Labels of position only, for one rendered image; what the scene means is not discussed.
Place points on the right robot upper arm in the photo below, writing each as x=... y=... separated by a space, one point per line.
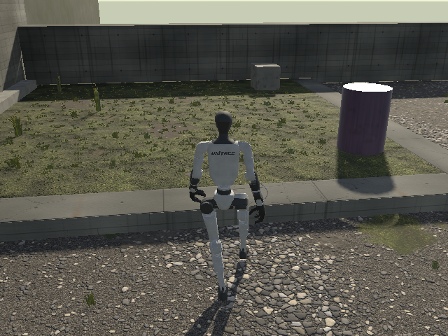
x=245 y=148

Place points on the right robot hand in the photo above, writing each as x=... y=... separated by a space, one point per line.
x=260 y=214

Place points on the robot left foot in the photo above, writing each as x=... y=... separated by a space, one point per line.
x=223 y=294

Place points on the left robot forearm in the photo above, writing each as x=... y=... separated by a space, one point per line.
x=193 y=183

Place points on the left robot hand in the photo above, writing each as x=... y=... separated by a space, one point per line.
x=198 y=192

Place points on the right robot forearm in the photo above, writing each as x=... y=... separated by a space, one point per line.
x=256 y=191

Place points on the robot left shin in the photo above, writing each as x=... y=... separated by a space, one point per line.
x=218 y=266

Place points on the left robot upper arm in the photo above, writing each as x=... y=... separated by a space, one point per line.
x=199 y=158

